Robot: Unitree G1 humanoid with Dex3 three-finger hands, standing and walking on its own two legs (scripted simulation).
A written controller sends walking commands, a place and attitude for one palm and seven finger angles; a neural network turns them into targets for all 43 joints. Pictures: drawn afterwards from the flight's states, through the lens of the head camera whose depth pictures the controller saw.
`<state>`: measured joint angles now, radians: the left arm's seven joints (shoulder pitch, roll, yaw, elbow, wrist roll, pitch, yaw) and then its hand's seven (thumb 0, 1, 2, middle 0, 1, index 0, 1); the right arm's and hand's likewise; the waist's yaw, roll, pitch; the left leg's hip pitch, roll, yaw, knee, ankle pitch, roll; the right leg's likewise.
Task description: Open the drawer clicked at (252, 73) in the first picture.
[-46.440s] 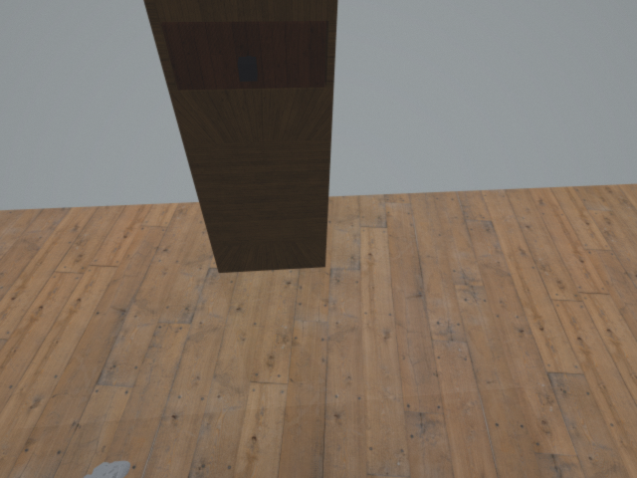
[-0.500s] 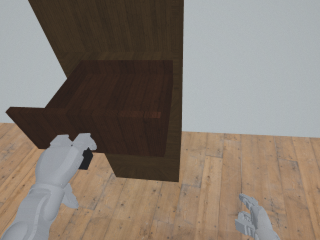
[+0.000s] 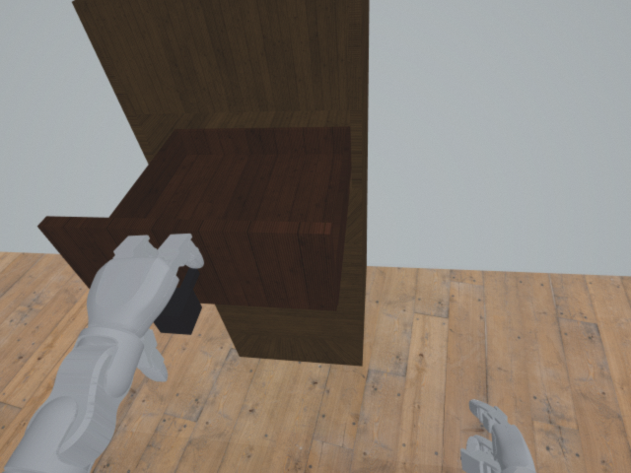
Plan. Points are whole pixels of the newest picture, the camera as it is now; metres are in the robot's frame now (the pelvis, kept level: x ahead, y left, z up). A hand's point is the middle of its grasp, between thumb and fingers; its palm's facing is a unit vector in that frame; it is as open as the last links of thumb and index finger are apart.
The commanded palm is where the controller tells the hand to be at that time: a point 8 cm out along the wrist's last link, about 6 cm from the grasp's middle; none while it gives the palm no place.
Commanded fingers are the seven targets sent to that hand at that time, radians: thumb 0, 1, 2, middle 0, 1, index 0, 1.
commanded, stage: lift the hand off the handle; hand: left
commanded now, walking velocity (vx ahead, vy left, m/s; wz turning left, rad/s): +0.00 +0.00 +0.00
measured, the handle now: (182, 296) +0.30 +0.22 +0.08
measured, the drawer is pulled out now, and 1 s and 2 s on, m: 0.30 0.30 0.30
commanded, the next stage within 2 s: draw the hand back to the body in 1.06 s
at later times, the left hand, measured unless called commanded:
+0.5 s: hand (134, 269) +0.27 +0.23 +0.17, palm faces +0.15 -0.06 -0.99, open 13.8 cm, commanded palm +0.23 +0.23 +0.23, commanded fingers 0.00 -0.50 0.30 -0.30 -1.20 -0.30 -1.20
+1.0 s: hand (108, 223) +0.28 +0.24 +0.24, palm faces +0.20 -0.03 -0.98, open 13.9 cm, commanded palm +0.24 +0.23 +0.30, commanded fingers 0.00 -0.50 0.30 -0.30 -1.20 -0.30 -1.20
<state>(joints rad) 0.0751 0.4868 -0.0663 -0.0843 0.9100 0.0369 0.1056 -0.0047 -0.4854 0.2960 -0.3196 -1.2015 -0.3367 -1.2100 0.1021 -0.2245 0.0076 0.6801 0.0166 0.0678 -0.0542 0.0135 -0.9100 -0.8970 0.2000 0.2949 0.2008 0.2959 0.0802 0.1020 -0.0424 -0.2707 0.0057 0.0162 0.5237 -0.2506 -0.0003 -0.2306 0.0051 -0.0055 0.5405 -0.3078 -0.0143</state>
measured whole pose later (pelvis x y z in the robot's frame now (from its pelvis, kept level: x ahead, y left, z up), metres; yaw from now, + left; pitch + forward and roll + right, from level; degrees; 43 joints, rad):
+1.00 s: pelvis +0.00 -0.01 +0.01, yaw +2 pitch -2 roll +0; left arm -0.18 0.66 0.04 -0.27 0.74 0.18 -0.24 0.00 -0.49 0.30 -0.32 -1.20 -0.32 -1.20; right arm 0.05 -0.29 0.05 0.65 0.05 0.09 0.00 0.01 -0.91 -0.90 0.20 0.29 0.20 0.30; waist 0.11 0.14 -0.02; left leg -0.20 0.00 -0.01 0.45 -0.21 -0.01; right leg -0.15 0.00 -0.04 0.47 -0.28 -0.02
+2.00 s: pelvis +0.00 +0.00 +0.01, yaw +0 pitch -5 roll -1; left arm 0.18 0.36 0.35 -0.58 -0.07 -0.14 0.06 -0.01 -0.34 0.36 -0.31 -1.10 -0.30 -1.10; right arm 0.14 -0.18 0.07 0.64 0.01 -0.11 -0.06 0.01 -0.91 -0.90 0.20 0.30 0.20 0.30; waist 0.07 0.03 0.04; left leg -0.15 0.02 0.01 0.46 -0.23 0.00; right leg -0.08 0.02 -0.01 0.40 -0.24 -0.01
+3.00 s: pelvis +0.00 +0.00 +0.01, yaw +0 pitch -2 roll -2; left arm 0.37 0.42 0.49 -0.63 -0.08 -0.18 0.11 0.01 0.89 0.89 -0.21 -0.31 -0.21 -0.30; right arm 0.16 -0.23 0.01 0.63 0.01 -0.07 -0.05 0.01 -0.91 -0.90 0.20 0.30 0.20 0.30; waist 0.04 0.07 -0.01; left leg -0.23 0.05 0.00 0.50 -0.24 -0.01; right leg -0.13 0.05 -0.02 0.39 -0.23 -0.02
